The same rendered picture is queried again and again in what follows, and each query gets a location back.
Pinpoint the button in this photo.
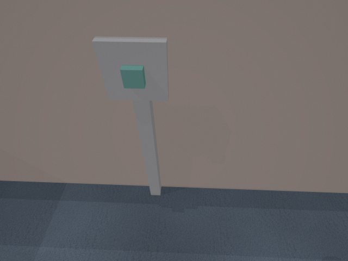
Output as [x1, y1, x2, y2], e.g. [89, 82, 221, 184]
[120, 65, 146, 89]

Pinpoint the panel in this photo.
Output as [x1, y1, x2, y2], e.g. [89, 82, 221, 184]
[92, 36, 169, 195]

